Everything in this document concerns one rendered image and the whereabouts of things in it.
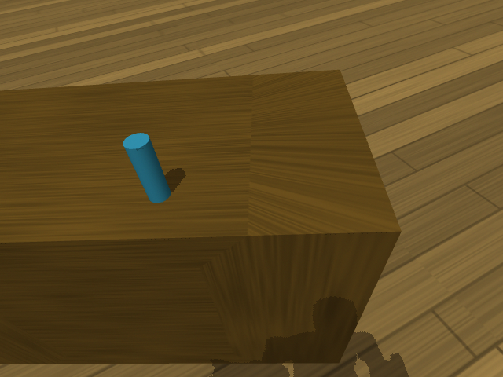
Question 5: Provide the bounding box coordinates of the can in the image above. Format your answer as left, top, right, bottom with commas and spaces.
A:
123, 133, 171, 203

